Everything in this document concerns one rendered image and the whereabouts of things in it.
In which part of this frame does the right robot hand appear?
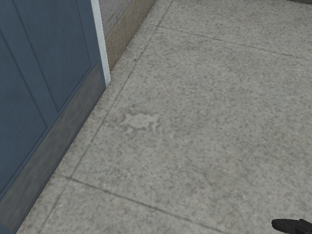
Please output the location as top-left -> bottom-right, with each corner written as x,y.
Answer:
271,218 -> 312,234

